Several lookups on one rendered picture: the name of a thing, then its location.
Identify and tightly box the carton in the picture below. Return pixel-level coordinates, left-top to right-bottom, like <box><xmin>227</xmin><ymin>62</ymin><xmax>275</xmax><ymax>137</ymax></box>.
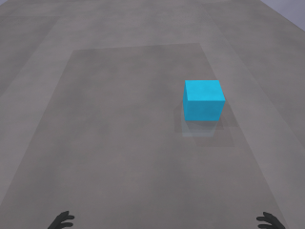
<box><xmin>183</xmin><ymin>80</ymin><xmax>226</xmax><ymax>121</ymax></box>

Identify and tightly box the robot right hand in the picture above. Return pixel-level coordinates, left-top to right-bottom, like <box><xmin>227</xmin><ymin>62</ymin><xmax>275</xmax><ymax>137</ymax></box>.
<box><xmin>256</xmin><ymin>212</ymin><xmax>286</xmax><ymax>229</ymax></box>

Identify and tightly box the robot left hand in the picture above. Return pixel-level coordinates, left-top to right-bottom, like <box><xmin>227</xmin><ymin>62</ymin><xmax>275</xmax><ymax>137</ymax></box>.
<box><xmin>48</xmin><ymin>211</ymin><xmax>75</xmax><ymax>229</ymax></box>

